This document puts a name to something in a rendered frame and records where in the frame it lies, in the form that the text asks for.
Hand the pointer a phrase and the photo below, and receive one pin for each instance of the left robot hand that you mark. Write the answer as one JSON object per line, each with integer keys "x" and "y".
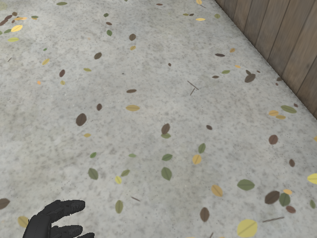
{"x": 40, "y": 225}

